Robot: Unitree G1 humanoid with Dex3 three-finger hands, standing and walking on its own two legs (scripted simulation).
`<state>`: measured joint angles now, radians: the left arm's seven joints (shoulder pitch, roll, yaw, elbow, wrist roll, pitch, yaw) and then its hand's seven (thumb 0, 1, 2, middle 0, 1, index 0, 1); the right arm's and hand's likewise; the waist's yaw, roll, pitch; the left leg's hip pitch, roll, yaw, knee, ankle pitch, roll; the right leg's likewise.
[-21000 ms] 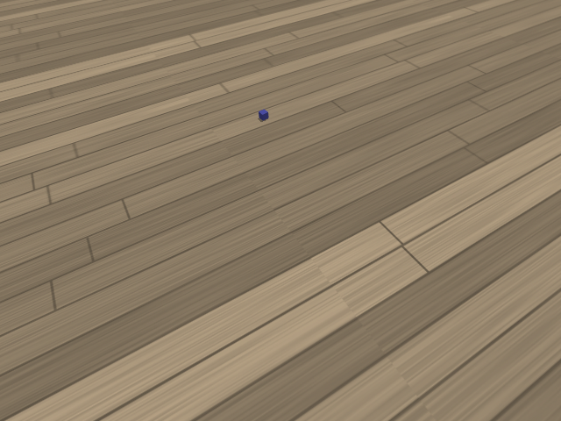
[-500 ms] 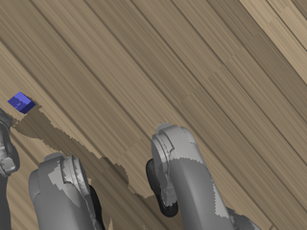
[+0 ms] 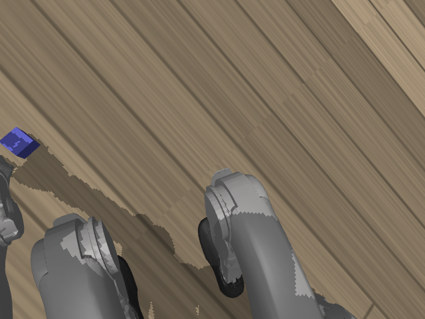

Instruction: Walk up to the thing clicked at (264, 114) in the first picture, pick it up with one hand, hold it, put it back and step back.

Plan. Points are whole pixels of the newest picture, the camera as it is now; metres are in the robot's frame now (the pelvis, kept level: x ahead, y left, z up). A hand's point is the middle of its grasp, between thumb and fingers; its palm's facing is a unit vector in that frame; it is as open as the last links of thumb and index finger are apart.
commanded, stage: approach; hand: left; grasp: from above
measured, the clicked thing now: (20, 143) +0.49 +0.30 -0.30
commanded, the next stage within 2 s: rest palm in 0.60 s
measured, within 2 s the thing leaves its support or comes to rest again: neither
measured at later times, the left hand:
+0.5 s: hand out of the picture +0.48 +0.28 -0.16, palm faces -0.35 -0.28 -0.89, open 13.8 cm
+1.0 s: hand out of the picture +0.48 +0.30 -0.20, palm faces -0.34 -0.29 -0.89, open 14.2 cm
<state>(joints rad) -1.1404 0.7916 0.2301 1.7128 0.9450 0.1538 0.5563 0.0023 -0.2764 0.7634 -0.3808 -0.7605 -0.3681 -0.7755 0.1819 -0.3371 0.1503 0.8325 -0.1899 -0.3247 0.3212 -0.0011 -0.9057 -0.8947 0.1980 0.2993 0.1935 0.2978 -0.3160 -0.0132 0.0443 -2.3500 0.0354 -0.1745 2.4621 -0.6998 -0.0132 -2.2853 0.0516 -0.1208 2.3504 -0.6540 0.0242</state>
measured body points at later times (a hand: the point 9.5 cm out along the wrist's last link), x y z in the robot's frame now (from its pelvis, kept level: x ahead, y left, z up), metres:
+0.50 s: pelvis +0.00 +0.00 +0.01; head +0.26 +0.04 +0.37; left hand +0.50 +0.29 -0.11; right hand -0.01 -0.25 -0.08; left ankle +0.07 +0.13 -0.28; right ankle +0.11 -0.11 -0.28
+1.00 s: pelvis +0.01 +0.01 +0.01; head +0.28 +0.08 +0.35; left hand +0.50 +0.31 -0.15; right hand +0.02 -0.25 -0.07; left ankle +0.07 +0.13 -0.28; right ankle +0.11 -0.11 -0.28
